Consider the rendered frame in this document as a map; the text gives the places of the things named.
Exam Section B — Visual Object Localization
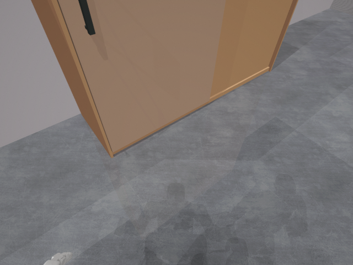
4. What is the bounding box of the handle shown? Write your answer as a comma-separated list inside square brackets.
[78, 0, 95, 35]

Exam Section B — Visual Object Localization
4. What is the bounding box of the left robot hand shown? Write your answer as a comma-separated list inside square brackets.
[44, 252, 73, 265]

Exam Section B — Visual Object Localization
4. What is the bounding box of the wardrobe door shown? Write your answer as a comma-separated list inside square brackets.
[210, 0, 293, 97]
[57, 0, 226, 152]

